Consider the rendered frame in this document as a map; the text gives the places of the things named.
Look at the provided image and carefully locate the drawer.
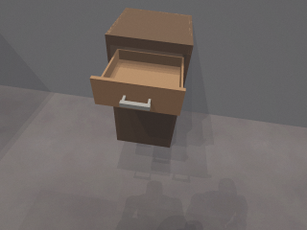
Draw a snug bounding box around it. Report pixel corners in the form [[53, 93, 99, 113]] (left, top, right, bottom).
[[89, 49, 186, 116]]

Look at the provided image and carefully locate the handle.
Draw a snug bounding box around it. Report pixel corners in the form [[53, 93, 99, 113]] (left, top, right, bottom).
[[119, 95, 151, 111]]

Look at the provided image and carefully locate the cabinet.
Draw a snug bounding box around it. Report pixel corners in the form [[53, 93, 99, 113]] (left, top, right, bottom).
[[105, 8, 194, 148]]

